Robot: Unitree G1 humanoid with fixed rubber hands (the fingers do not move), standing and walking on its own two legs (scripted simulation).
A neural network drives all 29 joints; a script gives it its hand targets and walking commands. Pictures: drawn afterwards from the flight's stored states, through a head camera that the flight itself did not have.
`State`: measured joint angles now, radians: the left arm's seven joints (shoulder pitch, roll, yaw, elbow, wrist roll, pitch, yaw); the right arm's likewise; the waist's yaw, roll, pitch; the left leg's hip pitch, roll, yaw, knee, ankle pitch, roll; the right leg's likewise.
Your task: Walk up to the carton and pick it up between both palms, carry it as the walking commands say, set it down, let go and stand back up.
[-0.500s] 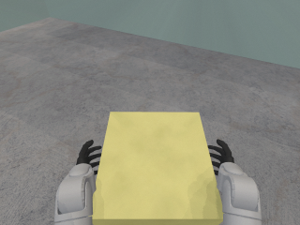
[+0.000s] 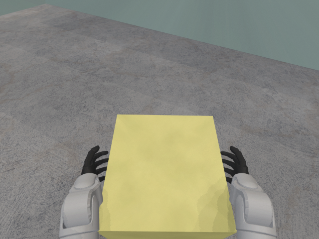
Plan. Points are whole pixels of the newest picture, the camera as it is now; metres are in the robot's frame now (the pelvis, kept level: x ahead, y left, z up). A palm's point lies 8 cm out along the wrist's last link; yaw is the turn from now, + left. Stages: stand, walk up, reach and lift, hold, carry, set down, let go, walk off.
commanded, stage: carry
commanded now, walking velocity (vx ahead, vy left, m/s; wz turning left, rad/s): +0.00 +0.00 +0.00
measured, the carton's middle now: (164, 176) +0.30 +0.00 -0.02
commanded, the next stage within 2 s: hold in 1.22 s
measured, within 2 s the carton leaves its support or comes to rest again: neither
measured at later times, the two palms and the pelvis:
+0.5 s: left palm (89, 168) +0.29 +0.19 +0.05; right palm (231, 171) +0.28 -0.17 +0.06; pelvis +0.02 +0.01 +0.00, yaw -1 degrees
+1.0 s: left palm (91, 165) +0.29 +0.18 +0.05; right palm (234, 170) +0.28 -0.17 +0.06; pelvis +0.03 +0.01 +0.00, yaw -1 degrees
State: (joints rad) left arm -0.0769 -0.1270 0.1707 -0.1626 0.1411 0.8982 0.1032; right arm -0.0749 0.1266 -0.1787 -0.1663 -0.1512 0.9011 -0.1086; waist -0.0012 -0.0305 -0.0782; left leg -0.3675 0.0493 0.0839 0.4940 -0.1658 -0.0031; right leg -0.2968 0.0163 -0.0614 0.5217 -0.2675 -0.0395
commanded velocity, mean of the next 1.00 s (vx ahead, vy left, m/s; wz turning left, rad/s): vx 0.00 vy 0.00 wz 0.00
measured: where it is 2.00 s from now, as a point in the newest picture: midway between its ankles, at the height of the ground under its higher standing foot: outside the picture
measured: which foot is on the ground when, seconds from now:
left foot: down 0.00-1.00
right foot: down 0.00-1.00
